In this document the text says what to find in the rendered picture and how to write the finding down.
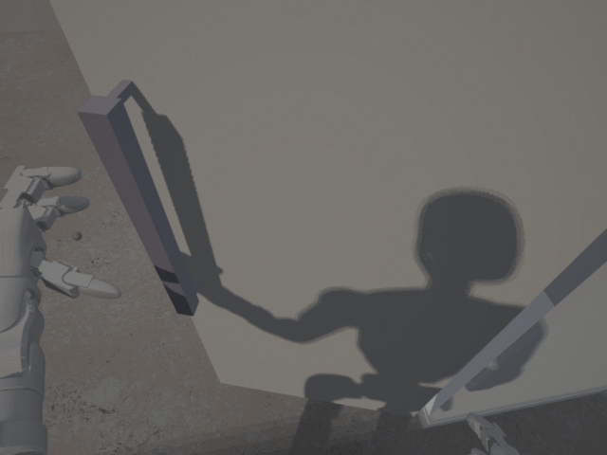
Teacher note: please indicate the handle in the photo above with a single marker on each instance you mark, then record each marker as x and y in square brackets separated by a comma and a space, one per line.
[107, 123]

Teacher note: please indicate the robot left forearm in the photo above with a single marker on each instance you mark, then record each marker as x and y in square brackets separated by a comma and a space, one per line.
[22, 368]

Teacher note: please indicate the right robot hand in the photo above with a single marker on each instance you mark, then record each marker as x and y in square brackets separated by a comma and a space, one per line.
[493, 438]

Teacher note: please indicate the fridge door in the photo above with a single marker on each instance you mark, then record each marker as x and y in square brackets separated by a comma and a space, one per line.
[369, 190]

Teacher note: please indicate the left robot hand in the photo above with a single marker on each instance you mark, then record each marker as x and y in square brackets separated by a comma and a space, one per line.
[24, 215]

